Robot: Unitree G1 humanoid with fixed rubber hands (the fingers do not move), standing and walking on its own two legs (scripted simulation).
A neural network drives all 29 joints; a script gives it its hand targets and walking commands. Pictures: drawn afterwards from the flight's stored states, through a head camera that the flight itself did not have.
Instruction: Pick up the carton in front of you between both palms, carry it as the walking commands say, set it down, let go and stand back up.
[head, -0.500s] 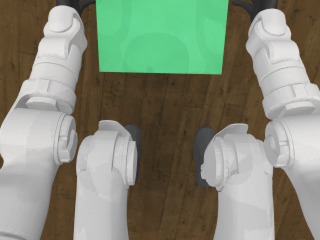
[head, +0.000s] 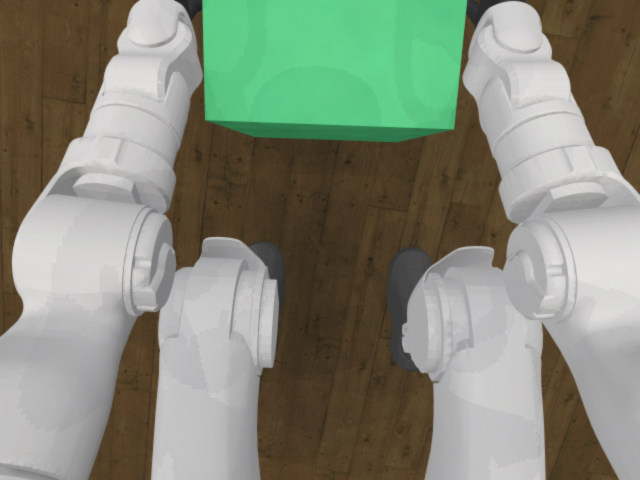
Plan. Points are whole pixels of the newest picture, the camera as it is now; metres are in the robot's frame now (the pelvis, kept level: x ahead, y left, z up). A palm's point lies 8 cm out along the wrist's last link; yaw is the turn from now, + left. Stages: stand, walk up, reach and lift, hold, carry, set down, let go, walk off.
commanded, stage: reach and lift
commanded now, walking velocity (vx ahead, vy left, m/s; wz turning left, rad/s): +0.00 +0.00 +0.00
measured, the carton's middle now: (330, 40) +0.53 +0.03 -0.24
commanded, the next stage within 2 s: none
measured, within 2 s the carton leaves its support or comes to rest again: leaves its support in 0.06 s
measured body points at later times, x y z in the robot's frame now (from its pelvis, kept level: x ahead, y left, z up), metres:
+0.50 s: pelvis +0.00 +0.00 +0.07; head +0.27 +0.01 +0.43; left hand +0.51 +0.18 -0.01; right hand +0.52 -0.13 +0.00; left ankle +0.12 +0.12 -0.33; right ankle +0.12 -0.13 -0.33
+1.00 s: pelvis +0.03 -0.01 +0.20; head +0.23 +0.01 +0.60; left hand +0.48 +0.17 +0.14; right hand +0.49 -0.13 +0.14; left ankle +0.12 +0.13 -0.33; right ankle +0.12 -0.13 -0.33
